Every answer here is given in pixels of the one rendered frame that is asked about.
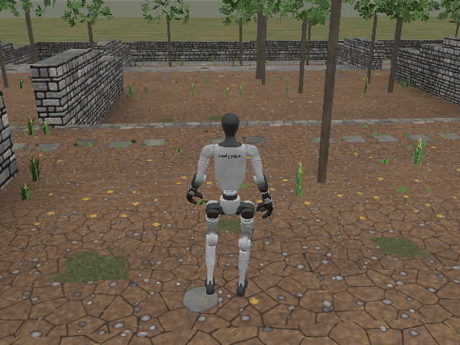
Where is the robot right upper arm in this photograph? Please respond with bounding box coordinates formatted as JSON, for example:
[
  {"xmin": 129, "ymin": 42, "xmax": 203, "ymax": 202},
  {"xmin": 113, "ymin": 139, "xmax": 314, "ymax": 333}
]
[{"xmin": 245, "ymin": 144, "xmax": 265, "ymax": 185}]

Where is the right robot forearm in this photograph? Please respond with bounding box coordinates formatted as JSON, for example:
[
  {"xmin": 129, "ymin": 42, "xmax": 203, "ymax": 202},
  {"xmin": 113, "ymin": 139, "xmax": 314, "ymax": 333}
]
[{"xmin": 257, "ymin": 173, "xmax": 272, "ymax": 204}]

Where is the robot left upper arm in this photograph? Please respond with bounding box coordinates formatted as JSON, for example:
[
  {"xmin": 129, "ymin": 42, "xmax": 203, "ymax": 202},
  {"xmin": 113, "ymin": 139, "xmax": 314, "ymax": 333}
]
[{"xmin": 195, "ymin": 144, "xmax": 215, "ymax": 184}]

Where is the left robot forearm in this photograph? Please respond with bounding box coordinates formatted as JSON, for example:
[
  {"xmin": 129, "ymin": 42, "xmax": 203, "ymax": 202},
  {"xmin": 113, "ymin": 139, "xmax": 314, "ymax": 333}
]
[{"xmin": 188, "ymin": 173, "xmax": 201, "ymax": 196}]

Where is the robot left hand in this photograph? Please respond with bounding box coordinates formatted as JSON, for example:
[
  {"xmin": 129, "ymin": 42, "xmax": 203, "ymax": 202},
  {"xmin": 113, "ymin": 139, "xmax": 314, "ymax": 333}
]
[{"xmin": 186, "ymin": 192, "xmax": 203, "ymax": 204}]

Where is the robot right hand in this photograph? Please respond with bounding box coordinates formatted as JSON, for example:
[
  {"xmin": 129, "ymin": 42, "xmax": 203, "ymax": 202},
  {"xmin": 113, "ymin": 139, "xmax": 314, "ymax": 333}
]
[{"xmin": 256, "ymin": 201, "xmax": 273, "ymax": 219}]

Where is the right robot foot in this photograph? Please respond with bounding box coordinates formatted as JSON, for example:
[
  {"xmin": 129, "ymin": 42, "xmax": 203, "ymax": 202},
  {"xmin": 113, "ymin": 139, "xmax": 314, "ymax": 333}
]
[{"xmin": 236, "ymin": 278, "xmax": 248, "ymax": 297}]

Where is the right robot thigh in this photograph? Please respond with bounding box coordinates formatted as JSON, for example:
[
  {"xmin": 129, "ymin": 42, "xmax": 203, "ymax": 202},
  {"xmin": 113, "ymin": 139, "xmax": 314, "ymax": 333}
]
[{"xmin": 238, "ymin": 201, "xmax": 254, "ymax": 252}]

